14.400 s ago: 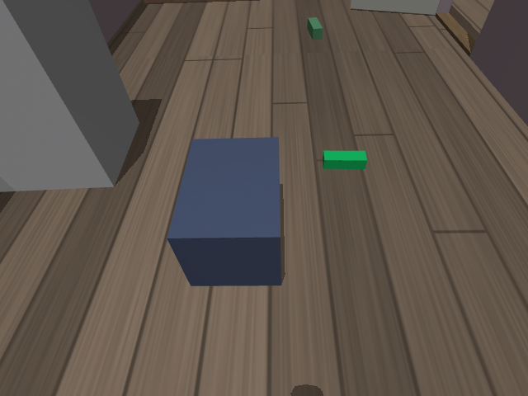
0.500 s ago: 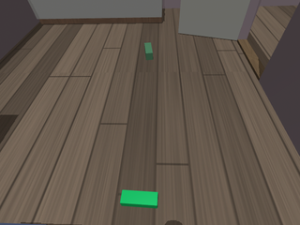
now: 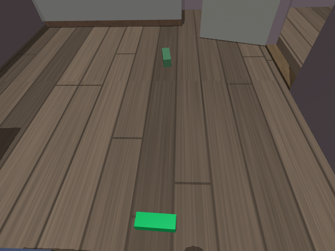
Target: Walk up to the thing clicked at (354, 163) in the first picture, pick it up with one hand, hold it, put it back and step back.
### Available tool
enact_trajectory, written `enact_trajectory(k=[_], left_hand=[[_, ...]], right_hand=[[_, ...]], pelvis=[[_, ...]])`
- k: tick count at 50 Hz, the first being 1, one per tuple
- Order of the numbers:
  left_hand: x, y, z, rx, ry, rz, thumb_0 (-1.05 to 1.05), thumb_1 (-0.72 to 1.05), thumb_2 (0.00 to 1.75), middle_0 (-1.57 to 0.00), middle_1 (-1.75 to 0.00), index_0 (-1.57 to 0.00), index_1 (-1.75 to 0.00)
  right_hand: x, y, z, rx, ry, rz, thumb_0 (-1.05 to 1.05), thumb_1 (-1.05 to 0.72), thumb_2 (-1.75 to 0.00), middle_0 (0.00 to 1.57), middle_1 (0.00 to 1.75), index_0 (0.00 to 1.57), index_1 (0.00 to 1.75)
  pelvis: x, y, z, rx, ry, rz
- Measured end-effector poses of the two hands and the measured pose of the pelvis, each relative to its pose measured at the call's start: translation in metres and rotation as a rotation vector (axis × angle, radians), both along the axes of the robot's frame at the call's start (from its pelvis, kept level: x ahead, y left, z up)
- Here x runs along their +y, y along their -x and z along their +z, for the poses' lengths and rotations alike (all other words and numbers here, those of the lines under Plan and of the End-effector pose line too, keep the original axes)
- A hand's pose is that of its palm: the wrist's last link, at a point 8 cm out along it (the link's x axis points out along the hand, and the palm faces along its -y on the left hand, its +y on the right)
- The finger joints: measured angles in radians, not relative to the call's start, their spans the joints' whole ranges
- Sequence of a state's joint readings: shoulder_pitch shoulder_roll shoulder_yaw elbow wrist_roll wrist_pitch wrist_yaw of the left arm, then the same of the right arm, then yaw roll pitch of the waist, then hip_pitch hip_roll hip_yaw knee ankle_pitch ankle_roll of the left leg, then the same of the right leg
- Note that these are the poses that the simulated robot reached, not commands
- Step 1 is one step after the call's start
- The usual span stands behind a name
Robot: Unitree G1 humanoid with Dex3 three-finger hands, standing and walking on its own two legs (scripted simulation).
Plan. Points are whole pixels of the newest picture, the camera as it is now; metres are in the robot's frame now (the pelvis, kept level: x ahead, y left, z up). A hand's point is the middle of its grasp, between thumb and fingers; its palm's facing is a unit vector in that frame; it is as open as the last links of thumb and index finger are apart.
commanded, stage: stand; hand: left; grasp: from above
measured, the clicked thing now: (155, 222) +0.39 +0.15 -0.75
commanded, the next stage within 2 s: rise first in 0.08 s
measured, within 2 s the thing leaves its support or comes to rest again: neither
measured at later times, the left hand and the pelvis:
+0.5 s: hand out of the picture +0.14 +0.24 -0.18, palm faces -0.07 -0.94 -0.35, open 10.3 cm; pelvis -0.02 +0.00 -0.03, yaw +0 degrees
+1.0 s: hand out of the picture +0.11 +0.25 -0.25, palm faces -0.20 -0.86 -0.46, open 14.0 cm; pelvis -0.02 +0.00 -0.11, yaw +0 degrees
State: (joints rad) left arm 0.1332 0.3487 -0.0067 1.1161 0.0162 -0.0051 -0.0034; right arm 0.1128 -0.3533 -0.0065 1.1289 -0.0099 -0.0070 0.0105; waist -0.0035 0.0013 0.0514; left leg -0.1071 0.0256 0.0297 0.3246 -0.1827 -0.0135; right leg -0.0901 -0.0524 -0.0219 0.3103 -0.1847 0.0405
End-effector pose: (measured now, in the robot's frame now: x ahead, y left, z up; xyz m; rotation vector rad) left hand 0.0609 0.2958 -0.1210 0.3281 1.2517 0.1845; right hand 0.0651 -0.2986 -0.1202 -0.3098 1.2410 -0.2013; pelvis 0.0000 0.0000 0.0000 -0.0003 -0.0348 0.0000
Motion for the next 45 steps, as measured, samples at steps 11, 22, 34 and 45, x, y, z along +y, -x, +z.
enact_trajectory(k=[11,22,34,45], left_hand=[[-0.001,-0.004,0.0,-0.028,0.003,0.01,0.0,0.89,0.9,-0.2,-0.31,-0.2,-0.31],[-0.006,-0.075,-0.016,-0.157,0.017,-0.051,0.0,0.45,0.96,-0.09,-0.76,-0.1,-0.75],[-0.005,-0.059,-0.05,-0.091,-0.051,-0.105,0.0,-0.29,1.0,-0.06,-1.03,-0.07,-1.03],[-0.01,-0.051,-0.076,-0.105,-0.094,-0.185,-0.01,-0.49,0.99,-0.06,-1.07,-0.05,-1.08]], right_hand=[[0.0,-0.001,0.002,-0.022,0.005,-0.007,0.0,-0.91,-0.9,0.21,0.3,0.21,0.3],[0.034,-0.005,-0.009,-0.178,-0.05,-0.011,0.0,-0.94,-0.91,0.2,0.3,0.21,0.3],[0.044,-0.027,-0.035,-0.282,-0.066,0.02,0.01,-0.92,-0.91,0.2,0.3,0.21,0.3],[0.048,-0.068,-0.06,-0.394,-0.052,0.081,0.01,-0.89,-0.9,0.2,0.3,0.21,0.3]], pelvis=[[0.0,0.002,-0.001,0.007,0.002,0.004],[-0.001,0.021,-0.022,0.137,0.007,0.0],[0.003,0.019,-0.059,0.248,0.016,0.0],[0.001,0.022,-0.095,0.33,0.029,0.007]])
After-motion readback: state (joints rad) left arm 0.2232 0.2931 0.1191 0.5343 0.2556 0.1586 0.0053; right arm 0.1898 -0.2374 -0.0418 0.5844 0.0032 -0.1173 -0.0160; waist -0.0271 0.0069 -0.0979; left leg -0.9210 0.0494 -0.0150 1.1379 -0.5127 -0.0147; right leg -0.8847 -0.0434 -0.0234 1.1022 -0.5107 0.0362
